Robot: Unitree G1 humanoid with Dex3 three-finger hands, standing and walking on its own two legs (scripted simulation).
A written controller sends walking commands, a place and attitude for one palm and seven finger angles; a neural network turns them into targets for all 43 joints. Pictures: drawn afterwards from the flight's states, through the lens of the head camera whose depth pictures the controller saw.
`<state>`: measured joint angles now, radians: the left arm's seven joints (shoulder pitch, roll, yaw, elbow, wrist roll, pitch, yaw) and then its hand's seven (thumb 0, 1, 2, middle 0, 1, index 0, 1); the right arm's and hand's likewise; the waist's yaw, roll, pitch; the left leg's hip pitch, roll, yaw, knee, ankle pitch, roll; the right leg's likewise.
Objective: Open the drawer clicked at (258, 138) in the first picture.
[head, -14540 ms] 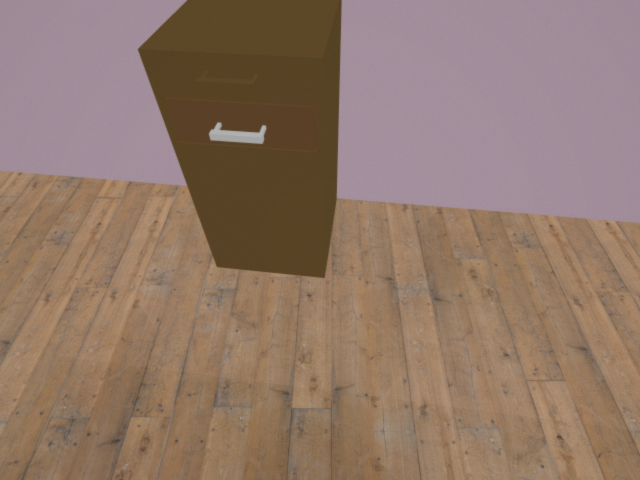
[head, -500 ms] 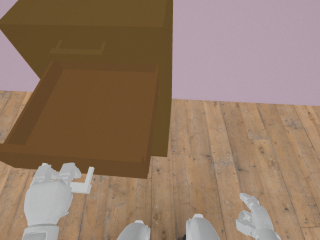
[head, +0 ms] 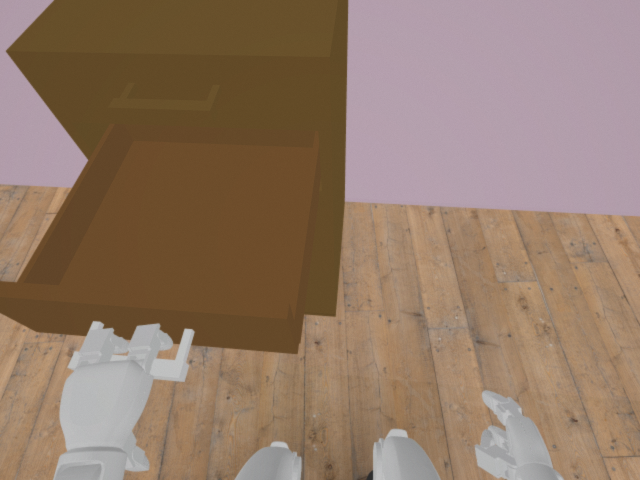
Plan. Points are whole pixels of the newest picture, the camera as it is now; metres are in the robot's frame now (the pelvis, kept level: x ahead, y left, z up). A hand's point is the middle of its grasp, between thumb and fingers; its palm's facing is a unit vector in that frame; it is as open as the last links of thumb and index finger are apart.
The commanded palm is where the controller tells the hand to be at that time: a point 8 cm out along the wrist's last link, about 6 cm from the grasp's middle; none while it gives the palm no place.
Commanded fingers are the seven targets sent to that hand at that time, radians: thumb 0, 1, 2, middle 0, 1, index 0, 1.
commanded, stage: lift the hand off the handle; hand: left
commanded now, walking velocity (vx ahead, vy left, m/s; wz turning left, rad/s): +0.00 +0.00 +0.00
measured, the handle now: (135, 350) +0.27 +0.26 -0.01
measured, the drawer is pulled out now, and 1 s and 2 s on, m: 0.30 0.30 0.30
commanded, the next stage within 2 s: none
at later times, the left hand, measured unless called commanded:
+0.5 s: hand (125, 388) +0.22 +0.25 +0.00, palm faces -0.02 -0.05 -1.00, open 13.7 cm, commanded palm +0.20 +0.24 +0.05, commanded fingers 0.00 -0.50 0.30 -0.30 -1.20 -0.30 -1.20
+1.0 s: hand (111, 380) +0.22 +0.25 +0.04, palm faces +0.00 -0.06 -1.00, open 13.6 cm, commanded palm +0.20 +0.24 +0.09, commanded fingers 0.00 -0.50 0.30 -0.30 -1.20 -0.30 -1.20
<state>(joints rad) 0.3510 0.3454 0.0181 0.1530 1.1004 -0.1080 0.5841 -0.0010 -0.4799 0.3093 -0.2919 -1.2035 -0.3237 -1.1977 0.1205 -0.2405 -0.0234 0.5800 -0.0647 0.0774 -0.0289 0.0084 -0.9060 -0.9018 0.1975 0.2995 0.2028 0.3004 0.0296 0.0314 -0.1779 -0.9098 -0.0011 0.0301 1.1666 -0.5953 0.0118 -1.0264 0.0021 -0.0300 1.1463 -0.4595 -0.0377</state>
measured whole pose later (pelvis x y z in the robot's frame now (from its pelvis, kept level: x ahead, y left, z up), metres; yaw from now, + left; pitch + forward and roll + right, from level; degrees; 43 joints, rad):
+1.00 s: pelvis +0.01 +0.00 +0.04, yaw +0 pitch +13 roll +1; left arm 0.40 0.37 0.01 0.04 1.05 -0.07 0.49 0.00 -0.49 0.30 -0.32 -1.20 -0.36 -1.21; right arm 0.14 -0.24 -0.02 0.56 -0.04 0.08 -0.03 0.01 -0.91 -0.90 0.20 0.30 0.20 0.30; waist 0.04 0.05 -0.13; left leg -0.64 0.00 0.03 0.93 -0.52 0.00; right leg -0.76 0.01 -0.03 0.93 -0.40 -0.04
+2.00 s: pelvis +0.03 +0.00 +0.07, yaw -1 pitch +7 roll +0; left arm 0.46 0.42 0.03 -0.18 0.97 -0.05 0.31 0.00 -0.49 0.30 -0.32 -1.20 -0.32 -1.20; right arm 0.15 -0.24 -0.01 0.55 -0.03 0.07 -0.01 0.01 -0.91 -0.90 0.20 0.30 0.20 0.30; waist 0.08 0.07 -0.09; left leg -0.41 0.00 0.03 0.72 -0.44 0.01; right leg -0.53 0.01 -0.02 0.74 -0.34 -0.03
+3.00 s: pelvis +0.03 +0.02 +0.08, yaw +0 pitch +4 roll -1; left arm 0.56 0.50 0.09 -0.37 0.87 -0.07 0.17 0.00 -0.49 0.30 -0.32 -1.20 -0.32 -1.20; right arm 0.17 -0.27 0.01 0.50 -0.01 0.09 -0.01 0.01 -0.91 -0.90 0.20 0.30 0.20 0.30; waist 0.10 0.09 -0.06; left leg -0.28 -0.01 0.03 0.60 -0.39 0.03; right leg -0.39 0.01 -0.02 0.58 -0.27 -0.01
